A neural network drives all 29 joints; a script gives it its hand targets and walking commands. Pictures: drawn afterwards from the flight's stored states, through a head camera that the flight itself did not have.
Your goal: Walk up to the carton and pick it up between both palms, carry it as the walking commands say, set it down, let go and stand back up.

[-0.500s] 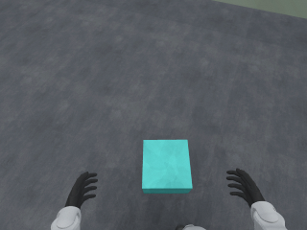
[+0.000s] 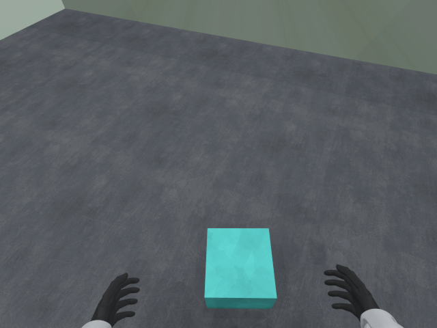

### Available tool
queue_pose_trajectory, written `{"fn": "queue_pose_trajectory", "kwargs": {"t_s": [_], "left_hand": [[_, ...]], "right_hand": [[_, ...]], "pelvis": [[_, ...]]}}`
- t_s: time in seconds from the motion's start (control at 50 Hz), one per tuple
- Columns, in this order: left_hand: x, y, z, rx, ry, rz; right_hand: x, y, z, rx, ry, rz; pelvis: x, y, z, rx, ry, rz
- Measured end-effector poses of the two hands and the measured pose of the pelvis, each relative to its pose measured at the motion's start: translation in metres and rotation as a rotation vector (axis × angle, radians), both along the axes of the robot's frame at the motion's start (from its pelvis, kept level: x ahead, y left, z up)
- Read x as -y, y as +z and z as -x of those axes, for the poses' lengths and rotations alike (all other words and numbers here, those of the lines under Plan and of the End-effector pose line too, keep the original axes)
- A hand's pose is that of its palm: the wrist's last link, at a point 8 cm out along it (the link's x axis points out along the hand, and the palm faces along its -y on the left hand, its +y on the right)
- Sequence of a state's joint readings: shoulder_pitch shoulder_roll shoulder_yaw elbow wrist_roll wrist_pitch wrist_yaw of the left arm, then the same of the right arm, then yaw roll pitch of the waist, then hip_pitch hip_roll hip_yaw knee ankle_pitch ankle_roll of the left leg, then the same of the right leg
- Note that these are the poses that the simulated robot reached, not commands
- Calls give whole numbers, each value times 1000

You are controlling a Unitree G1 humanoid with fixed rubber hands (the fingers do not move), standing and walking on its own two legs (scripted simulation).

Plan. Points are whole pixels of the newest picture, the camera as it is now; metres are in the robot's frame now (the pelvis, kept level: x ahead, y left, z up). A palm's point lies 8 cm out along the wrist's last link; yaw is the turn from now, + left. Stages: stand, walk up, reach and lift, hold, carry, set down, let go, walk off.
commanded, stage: let go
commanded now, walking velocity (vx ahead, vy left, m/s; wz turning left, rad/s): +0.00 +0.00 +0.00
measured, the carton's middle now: (238, 267) +0.45 -0.05 -0.69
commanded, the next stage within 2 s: stand in 0.04 s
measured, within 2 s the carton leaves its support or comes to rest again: neither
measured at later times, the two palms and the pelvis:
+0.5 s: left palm out of the picture +0.15 +0.29 -0.08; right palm (394, 310) +0.16 -0.29 -0.09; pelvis +0.03 -0.01 +0.00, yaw +1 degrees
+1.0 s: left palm out of the picture +0.12 +0.30 -0.09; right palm out of the picture +0.13 -0.30 -0.09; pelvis +0.01 +0.00 +0.00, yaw +0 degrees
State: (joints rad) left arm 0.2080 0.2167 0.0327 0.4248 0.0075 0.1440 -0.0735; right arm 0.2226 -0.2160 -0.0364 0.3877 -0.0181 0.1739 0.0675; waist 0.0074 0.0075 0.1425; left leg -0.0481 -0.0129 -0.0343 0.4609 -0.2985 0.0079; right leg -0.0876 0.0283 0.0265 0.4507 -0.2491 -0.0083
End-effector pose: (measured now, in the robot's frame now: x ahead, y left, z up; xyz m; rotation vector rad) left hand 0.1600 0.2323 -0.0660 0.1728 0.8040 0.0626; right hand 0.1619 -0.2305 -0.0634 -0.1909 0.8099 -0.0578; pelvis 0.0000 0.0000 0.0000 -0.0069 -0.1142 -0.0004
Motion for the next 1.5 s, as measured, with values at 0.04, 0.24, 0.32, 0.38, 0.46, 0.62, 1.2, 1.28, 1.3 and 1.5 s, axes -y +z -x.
{"fn": "queue_pose_trajectory", "kwargs": {"t_s": [0.04,0.24,0.32,0.38,0.46,0.62,1.2,1.28,1.3,1.5], "left_hand": [[0,-1,-1,-1,2,-6],[-48,-11,10,-90,55,-193],[-56,-12,11,-113,70,-216],[-57,-13,10,-124,74,-221],[-55,-16,9,-135,75,-216],[-54,-21,12,-160,78,-205],[-71,-27,55,-264,88,-220],[-72,-27,60,-276,89,-221],[-73,-27,61,-278,90,-222],[-76,-28,68,-298,93,-224]], "right_hand": [[2,-2,1,-11,-12,2],[51,-15,2,-51,-41,153],[60,-18,1,-73,-41,177],[62,-19,-1,-84,-40,185],[62,-21,-2,-98,-40,188],[64,-24,5,-128,-48,193],[74,-30,52,-237,-78,210],[75,-30,57,-249,-81,211],[75,-30,58,-252,-82,212],[77,-31,65,-271,-87,214]], "pelvis": [[2,-1,-1,-4,-2,-1],[4,-2,-15,-100,7,0],[5,-2,-20,-108,10,0],[5,-1,-23,-110,11,0],[5,-1,-26,-109,12,0],[5,1,-27,-103,12,-1],[2,7,-7,-75,4,-6],[1,7,-5,-73,3,-6],[1,7,-4,-73,3,-6],[0,8,-1,-71,3,-6]]}}
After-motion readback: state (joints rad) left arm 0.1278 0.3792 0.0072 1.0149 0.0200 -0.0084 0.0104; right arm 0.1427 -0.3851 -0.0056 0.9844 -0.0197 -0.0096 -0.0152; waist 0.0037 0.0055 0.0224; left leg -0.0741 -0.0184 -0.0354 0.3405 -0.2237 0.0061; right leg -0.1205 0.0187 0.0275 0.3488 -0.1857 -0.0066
